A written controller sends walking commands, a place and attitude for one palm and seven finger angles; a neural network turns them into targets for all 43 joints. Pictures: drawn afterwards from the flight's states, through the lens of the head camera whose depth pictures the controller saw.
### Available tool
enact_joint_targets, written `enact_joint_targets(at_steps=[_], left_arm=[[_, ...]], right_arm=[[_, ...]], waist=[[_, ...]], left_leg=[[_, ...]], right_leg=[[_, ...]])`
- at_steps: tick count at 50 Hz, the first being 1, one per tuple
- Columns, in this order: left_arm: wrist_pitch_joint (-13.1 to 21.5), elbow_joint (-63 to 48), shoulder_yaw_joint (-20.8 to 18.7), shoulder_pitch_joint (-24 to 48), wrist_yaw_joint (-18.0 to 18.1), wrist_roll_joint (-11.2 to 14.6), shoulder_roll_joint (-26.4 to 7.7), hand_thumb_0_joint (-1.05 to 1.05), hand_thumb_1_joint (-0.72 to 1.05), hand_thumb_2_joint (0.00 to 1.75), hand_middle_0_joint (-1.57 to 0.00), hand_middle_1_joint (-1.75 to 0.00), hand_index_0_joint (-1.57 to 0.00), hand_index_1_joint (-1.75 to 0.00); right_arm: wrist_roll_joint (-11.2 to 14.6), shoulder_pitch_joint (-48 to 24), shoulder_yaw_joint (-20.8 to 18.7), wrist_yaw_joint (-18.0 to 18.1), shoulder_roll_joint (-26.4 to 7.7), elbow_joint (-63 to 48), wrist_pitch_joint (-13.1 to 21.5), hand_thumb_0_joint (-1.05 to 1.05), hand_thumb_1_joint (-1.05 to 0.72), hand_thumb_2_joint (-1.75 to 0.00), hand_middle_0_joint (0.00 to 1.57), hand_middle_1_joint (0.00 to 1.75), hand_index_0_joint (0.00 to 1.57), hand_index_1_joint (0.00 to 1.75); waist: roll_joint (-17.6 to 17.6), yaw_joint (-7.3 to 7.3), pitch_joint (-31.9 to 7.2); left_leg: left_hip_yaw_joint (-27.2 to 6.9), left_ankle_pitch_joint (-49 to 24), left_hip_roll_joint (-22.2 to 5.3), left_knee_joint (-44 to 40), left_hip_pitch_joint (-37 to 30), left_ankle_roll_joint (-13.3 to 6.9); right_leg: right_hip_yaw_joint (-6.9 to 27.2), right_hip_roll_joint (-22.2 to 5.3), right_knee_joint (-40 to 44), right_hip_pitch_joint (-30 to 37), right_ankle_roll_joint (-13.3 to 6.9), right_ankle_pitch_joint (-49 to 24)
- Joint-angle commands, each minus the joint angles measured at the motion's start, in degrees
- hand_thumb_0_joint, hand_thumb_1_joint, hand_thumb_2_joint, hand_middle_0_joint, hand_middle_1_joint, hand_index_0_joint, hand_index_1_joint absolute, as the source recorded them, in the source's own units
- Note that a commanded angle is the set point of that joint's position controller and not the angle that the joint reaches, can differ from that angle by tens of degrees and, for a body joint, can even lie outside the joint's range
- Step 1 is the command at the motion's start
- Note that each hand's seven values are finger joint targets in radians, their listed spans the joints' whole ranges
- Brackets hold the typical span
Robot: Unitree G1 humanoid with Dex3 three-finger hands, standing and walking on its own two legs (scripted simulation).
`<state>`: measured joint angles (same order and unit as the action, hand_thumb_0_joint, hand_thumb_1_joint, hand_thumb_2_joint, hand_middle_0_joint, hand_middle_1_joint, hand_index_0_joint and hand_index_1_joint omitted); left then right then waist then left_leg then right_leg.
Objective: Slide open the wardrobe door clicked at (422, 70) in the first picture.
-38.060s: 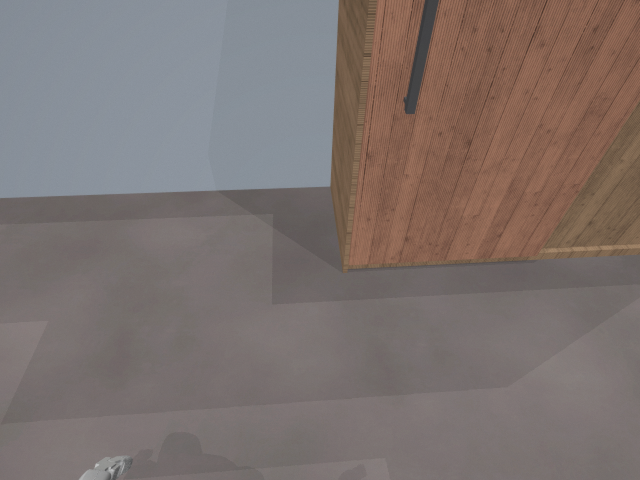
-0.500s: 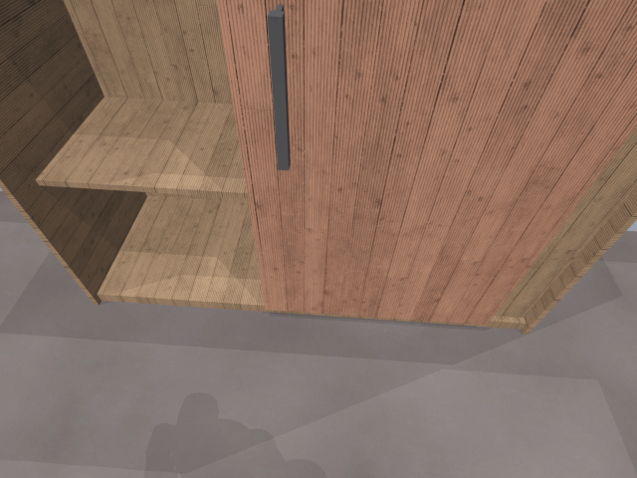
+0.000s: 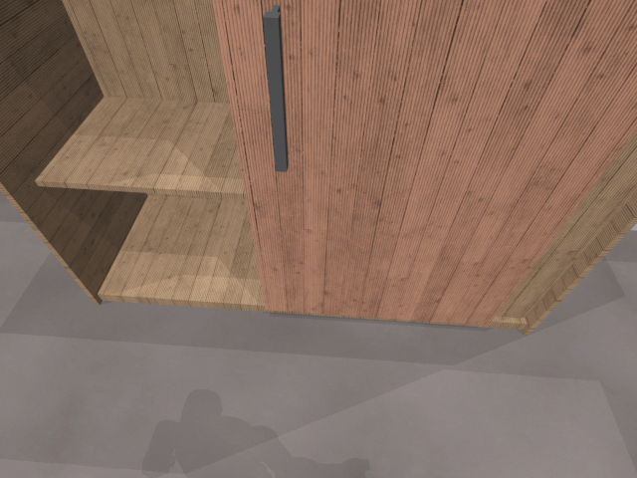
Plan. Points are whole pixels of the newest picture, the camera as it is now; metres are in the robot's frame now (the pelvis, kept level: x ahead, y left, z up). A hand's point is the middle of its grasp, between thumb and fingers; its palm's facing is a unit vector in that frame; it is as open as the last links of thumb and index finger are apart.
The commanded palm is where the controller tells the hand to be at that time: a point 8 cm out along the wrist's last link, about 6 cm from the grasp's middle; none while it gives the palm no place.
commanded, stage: look to check the result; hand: left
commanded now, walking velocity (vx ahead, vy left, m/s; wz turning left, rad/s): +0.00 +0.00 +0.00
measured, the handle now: (279, 97) +0.71 +0.11 +0.10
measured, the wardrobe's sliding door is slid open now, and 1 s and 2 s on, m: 0.61 0.61 0.61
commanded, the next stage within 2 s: stand and wait in 0.06 s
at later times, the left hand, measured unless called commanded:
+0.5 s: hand out of the picture +0.09 +0.23 -0.16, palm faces -0.03 -0.95 -0.31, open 7.4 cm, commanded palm none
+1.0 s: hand out of the picture +0.10 +0.22 -0.16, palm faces -0.02 -0.95 -0.32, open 7.4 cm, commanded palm none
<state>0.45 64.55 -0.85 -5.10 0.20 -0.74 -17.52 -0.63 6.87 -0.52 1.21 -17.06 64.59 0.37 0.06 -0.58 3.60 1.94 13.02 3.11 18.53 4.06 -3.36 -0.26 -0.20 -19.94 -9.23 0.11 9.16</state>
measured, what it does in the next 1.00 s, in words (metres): stands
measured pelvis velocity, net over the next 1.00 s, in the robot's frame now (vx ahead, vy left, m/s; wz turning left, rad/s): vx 0.01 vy -0.02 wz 0.00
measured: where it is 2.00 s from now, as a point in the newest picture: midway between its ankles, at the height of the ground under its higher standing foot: outside the picture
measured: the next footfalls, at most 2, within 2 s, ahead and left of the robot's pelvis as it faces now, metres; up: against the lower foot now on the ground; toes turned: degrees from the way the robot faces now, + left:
none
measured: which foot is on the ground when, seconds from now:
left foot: down 0.00-1.00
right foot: down 0.00-1.00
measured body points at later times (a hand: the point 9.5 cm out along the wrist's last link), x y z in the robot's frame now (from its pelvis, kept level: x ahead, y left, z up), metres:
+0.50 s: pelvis +0.01 -0.01 +0.00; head +0.03 -0.01 +0.45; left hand +0.09 +0.28 -0.14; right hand +0.08 -0.31 -0.13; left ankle -0.03 +0.08 -0.75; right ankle +0.02 -0.12 -0.75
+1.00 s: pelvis +0.01 -0.02 +0.00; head +0.02 -0.02 +0.45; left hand +0.10 +0.27 -0.13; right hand +0.08 -0.32 -0.13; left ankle -0.03 +0.08 -0.75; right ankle +0.02 -0.12 -0.75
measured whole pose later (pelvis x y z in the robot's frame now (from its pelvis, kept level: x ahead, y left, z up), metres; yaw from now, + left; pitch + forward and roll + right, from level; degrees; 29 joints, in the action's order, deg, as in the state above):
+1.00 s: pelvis +0.01 -0.02 +0.00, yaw +0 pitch -2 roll +0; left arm 0.7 64.8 -0.5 -4.2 -0.1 -0.6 -18.5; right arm -0.6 6.3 0.0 0.9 -18.7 64.9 0.2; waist 0.1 -0.8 3.1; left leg 1.2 12.2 1.4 15.8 2.0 -1.5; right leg -1.1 1.5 -17.2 -7.1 -1.6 8.5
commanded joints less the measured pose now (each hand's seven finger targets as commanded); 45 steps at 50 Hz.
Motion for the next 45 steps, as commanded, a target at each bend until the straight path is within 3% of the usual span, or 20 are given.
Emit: enact_joint_targets(at_steps=[1,13,22,31,45], left_arm=[[1.33,-2.92,-1.70,1.89,0.72,0.12,-10.74,0.00,0.90,0.90,-0.20,-0.30,-0.20,-0.30],[1.55,-3.18,-1.70,2.92,0.52,0.10,-12.07,0.00,0.90,0.90,-0.20,-0.30,-0.20,-0.30],[1.65,-3.04,-1.80,2.56,0.65,0.16,-12.47,0.00,0.90,0.90,-0.20,-0.30,-0.20,-0.30],[1.56,-2.76,-1.71,2.94,0.54,0.20,-12.34,0.00,0.90,0.90,-0.20,-0.30,-0.20,-0.30],[1.76,-2.93,-1.73,3.11,0.63,0.29,-12.52,0.00,0.90,0.90,-0.20,-0.30,-0.20,-0.30]], right_arm=[[-0.18,-0.88,-1.99,0.32,-11.64,-2.71,1.19,0.00,-0.90,-0.90,0.20,0.30,0.20,0.30],[-0.17,-2.15,-1.84,0.04,-13.08,-3.03,1.22,0.00,-0.90,-0.90,0.20,0.30,0.20,0.30],[-0.07,-2.13,-1.83,0.18,-13.44,-3.15,1.22,0.00,-0.90,-0.90,0.20,0.30,0.20,0.30],[-0.15,-2.01,-1.73,0.16,-13.48,-2.67,1.19,0.00,-0.90,-0.90,0.20,0.30,0.20,0.30],[-0.18,-1.57,-1.74,0.22,-13.42,-2.70,1.16,0.00,-0.90,-0.90,0.20,0.30,0.20,0.30]], waist=[[-0.22,-0.11,-4.99],[-0.15,-0.26,-5.63],[0.01,-0.24,-7.20],[-0.29,-0.22,-5.71],[-0.11,-0.31,-5.96]], left_leg=[[-7.52,-12.88,-10.24,-4.06,0.86,1.50],[-7.33,-11.26,-10.27,-4.63,0.16,1.59],[-7.09,-15.29,-10.51,-4.01,-1.42,1.80],[-7.15,-11.75,-10.56,-5.02,-0.27,1.80],[-7.03,-12.65,-10.58,-4.89,-0.66,1.96]], right_leg=[[5.65,-6.66,1.83,3.62,-2.59,-10.45],[6.23,-7.04,3.31,4.31,-2.64,-10.32],[5.98,-6.92,2.75,5.35,-2.87,-13.96],[6.39,-7.01,3.73,5.10,-2.81,-11.44],[6.60,-7.08,3.89,5.66,-3.03,-13.38]])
